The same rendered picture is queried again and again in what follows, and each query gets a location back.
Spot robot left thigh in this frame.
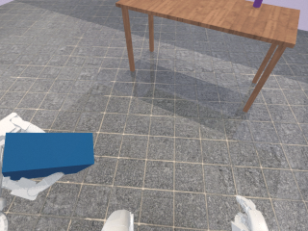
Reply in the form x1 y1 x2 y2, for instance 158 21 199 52
101 210 134 231

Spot robot right hand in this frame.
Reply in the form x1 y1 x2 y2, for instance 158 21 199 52
231 195 269 231

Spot sponge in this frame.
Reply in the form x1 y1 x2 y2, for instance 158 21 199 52
2 133 94 181

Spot robot left hand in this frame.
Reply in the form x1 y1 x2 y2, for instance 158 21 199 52
0 113 64 201

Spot table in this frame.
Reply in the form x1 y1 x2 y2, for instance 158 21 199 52
115 0 300 113

